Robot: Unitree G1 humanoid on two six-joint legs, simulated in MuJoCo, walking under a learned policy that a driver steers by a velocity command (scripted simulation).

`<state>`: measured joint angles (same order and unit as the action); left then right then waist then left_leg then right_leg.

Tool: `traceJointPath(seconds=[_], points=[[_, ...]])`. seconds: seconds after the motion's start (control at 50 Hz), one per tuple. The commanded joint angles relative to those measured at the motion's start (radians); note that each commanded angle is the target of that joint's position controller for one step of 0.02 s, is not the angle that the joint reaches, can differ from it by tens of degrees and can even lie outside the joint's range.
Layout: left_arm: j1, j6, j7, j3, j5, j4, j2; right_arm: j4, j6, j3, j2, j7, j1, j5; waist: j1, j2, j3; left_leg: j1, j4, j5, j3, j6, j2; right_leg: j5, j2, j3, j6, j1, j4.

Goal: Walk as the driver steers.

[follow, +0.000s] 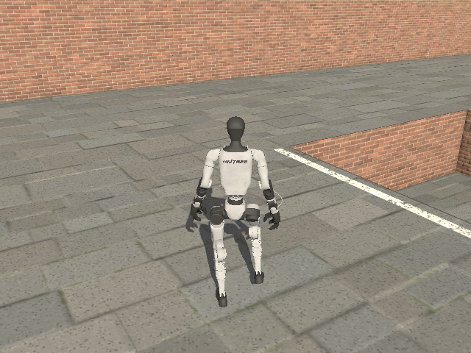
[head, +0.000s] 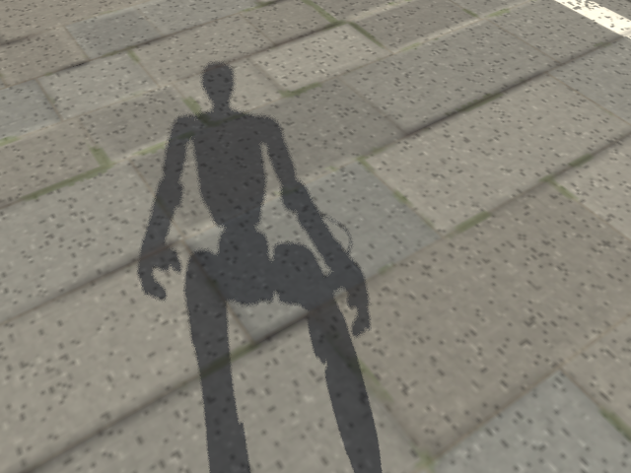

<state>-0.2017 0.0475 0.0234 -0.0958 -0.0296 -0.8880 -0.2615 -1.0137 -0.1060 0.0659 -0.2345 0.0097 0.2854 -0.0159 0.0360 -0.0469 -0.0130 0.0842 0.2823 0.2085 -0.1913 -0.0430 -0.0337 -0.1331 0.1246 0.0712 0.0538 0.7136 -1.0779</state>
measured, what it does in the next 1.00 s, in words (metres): walks ahead, turning right: right foot, then left foot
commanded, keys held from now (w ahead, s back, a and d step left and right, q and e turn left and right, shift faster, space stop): w+e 0.78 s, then w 0.22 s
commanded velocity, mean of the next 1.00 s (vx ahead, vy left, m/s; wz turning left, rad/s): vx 0.50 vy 0.00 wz -0.52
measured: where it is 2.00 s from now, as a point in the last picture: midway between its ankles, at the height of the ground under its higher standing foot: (459, 331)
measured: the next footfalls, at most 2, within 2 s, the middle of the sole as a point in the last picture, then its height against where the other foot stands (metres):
right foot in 0.26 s outside the picture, level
left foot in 0.74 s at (336, 416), level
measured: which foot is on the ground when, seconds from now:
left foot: down 0.00-0.24, up 0.26-0.72, down 0.74-1.00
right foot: up 0.00-0.24, down 0.26-0.76, up 0.78-1.00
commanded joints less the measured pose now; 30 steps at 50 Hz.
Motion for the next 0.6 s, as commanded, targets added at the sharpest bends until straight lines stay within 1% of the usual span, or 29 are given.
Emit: traceJointPath(seconds=[0.02,0.06,0.1,0.14,0.16,0.18,0.2,0.22,0.24,0.26,0.28,0.3,0.32,0.34,0.36,0.38,0.4,0.42,0.46,0.48,0.5,0.54,0.56,0.6], points=[[-0.012,0.004,-0.022,0.006,0.007,0.058,-0.001,0.067,-0.014,0.017,-0.122,-0.019,-0.085,-0.002,-0.046,0.094,-0.058,0.075,-0.159,-0.309,0.085,-0.125,0.277,0.155,0.022,0.014,-0.003,-0.011,0.154],[0.079,0.008,-0.04,0.016,0.011,0.093,0.007,0.063,-0.009,0.022,-0.148,-0.028,-0.048,0.005,-0.013,0.073,-0.074,0.033,-0.16,-0.31,0.054,-0.12,0.289,0.196,0.013,-0.037,0.001,-0.013,0.255],[0.153,0.008,-0.056,0.024,0.01,0.13,0.009,0.053,0.002,0.026,-0.166,-0.032,-0.002,0.015,0.015,0.059,-0.094,-0.049,-0.141,-0.321,0.035,-0.118,0.312,0.18,0.007,-0.067,0.009,0.019,0.325],[0.206,0.006,-0.07,0.026,0.007,0.169,0.002,0.047,0.017,0.032,-0.181,-0.033,0.029,0.025,0.028,0.063,-0.103,-0.136,-0.101,-0.373,0.016,-0.108,0.334,0.119,-0.005,-0.096,0.022,0.04,0.375],[0.216,0.005,-0.077,0.025,0.006,0.186,-0.007,0.048,0.024,0.035,-0.189,-0.033,0.031,0.028,0.022,0.072,-0.098,-0.166,-0.068,-0.442,0.001,-0.099,0.34,0.074,-0.02,-0.118,0.033,0.022,0.395],[0.21,0.003,-0.082,0.019,0.006,0.199,-0.021,0.054,0.03,0.039,-0.202,-0.033,0.02,0.03,0.007,0.089,-0.078,-0.181,-0.018,-0.584,-0.017,-0.087,0.34,0.024,-0.048,-0.149,0.049,-0.031,0.409],[0.183,-0.001,-0.084,0.009,0.006,0.206,-0.042,0.061,0.037,0.044,-0.219,-0.035,0.011,0.032,-0.017,0.115,-0.043,-0.193,0.056,-0.756,-0.032,-0.076,0.339,-0.027,-0.086,-0.183,0.066,-0.103,0.409],[0.108,-0.003,-0.086,-0.007,0.004,0.198,-0.072,0.068,0.045,0.048,-0.232,-0.038,-0.001,0.033,-0.065,0.135,0.008,-0.189,0.183,-0.905,-0.046,-0.065,0.332,-0.071,-0.13,-0.211,0.089,-0.214,0.413],[-0.039,-0.003,-0.082,-0.034,0.001,0.165,-0.119,0.077,0.052,0.047,-0.235,-0.04,-0.025,0.038,-0.15,0.129,0.082,-0.13,0.382,-0.941,-0.067,-0.04,0.302,-0.022,-0.179,-0.222,0.124,-0.421,0.483],[-0.213,-0.009,-0.061,-0.075,0.002,0.122,-0.209,0.096,0.048,0.039,-0.218,-0.041,-0.025,0.029,-0.222,0.049,0.173,0.098,0.681,-0.699,-0.066,0.008,0.257,-0.003,-0.126,-0.075,0.177,-0.733,0.529],[-0.203,-0.002,-0.052,-0.091,-0.002,0.122,-0.325,0.151,0.018,-0.012,-0.043,-0.02,0.072,-0.006,-0.093,-0.227,0.252,0.566,1.056,0.289,0.008,0.067,0.052,-0.1,0.148,0.49,0.358,-1.074,0.607],[-0.257,0.011,-0.054,-0.065,0.017,0.15,-0.256,0.18,-0.034,-0.005,-0.114,-0.004,-0.024,0.039,-0.152,-0.137,0.398,0.684,1.178,0.376,0.257,0.05,0.004,-0.176,0.229,0.777,0.41,-1.151,0.782],[-0.221,0.023,-0.055,-0.048,0.027,0.144,-0.192,0.21,-0.057,0.009,-0.159,0.004,-0.133,0.073,-0.166,-0.081,0.265,0.776,1.159,0.285,0.28,0.017,0.058,-0.096,0.197,0.632,0.342,-1.084,0.794],[-0.146,0.03,-0.053,-0.036,0.019,0.158,-0.155,0.211,-0.065,0.004,-0.148,0.0,-0.146,0.063,-0.12,0.005,0.182,0.742,1.068,0.196,0.282,0.001,0.106,-0.004,0.154,0.493,0.3,-0.933,0.784],[-0.063,0.032,-0.053,-0.025,0.016,0.178,-0.122,0.195,-0.059,0.012,-0.152,-0.007,-0.135,0.042,-0.073,0.056,0.125,0.661,0.98,0.153,0.279,0.007,0.14,0.1,0.114,0.388,0.268,-0.774,0.791],[-0.019,0.034,-0.05,-0.014,0.025,0.196,-0.1,0.19,-0.043,0.021,-0.163,-0.007,-0.108,0.035,-0.034,0.048,0.107,0.579,0.924,0.128,0.287,0.015,0.164,0.163,0.087,0.328,0.254,-0.669,0.811],[-0.007,0.035,-0.047,-0.012,0.027,0.203,-0.1,0.194,-0.026,0.025,-0.16,-0.006,-0.097,0.029,-0.016,0.048,0.095,0.536,0.879,0.116,0.283,0.027,0.167,0.18,0.071,0.306,0.25,-0.609,0.832],[-0.012,0.038,-0.043,-0.013,0.021,0.202,-0.112,0.2,-0.013,0.025,-0.144,-0.007,-0.097,0.02,-0.007,0.052,0.082,0.519,0.83,0.103,0.27,0.044,0.164,0.214,0.06,0.279,0.252,-0.564,0.845],[-0.045,0.041,-0.028,-0.021,0.016,0.197,-0.146,0.225,0.001,0.019,-0.118,-0.013,-0.154,0.003,-0.013,0.046,0.051,0.526,0.714,0.019,0.25,0.078,0.147,0.248,0.036,0.225,0.251,-0.504,0.864],[-0.063,0.04,-0.021,-0.024,0.016,0.194,-0.157,0.24,0.003,0.016,-0.111,-0.015,-0.198,0.001,-0.026,0.036,0.035,0.537,0.638,-0.043,0.246,0.09,0.136,0.238,0.022,0.207,0.243,-0.491,0.867],[-0.078,0.037,-0.016,-0.025,0.014,0.192,-0.16,0.252,0.003,0.012,-0.104,-0.015,-0.24,0.001,-0.041,0.022,0.025,0.531,0.555,-0.114,0.244,0.094,0.121,0.208,0.003,0.189,0.228,-0.479,0.866],[-0.104,0.033,-0.011,-0.026,0.012,0.189,-0.159,0.272,-0.001,0.004,-0.091,-0.011,-0.31,0.006,-0.07,-0.01,0.011,0.493,0.4,-0.239,0.239,0.092,0.087,0.124,-0.028,0.168,0.193,-0.462,0.856],[-0.116,0.031,-0.011,-0.027,0.012,0.185,-0.16,0.282,-0.003,0.002,-0.089,-0.007,-0.338,0.01,-0.082,-0.024,0.006,0.47,0.342,-0.28,0.236,0.089,0.073,0.089,-0.033,0.17,0.179,-0.455,0.85],[-0.146,0.029,-0.014,-0.028,0.009,0.173,-0.162,0.305,-0.008,0.002,-0.1,-0.001,-0.382,0.02,-0.102,-0.043,0.001,0.442,0.285,-0.305,0.24,0.084,0.055,0.048,-0.02,0.203,0.166,-0.469,0.83]])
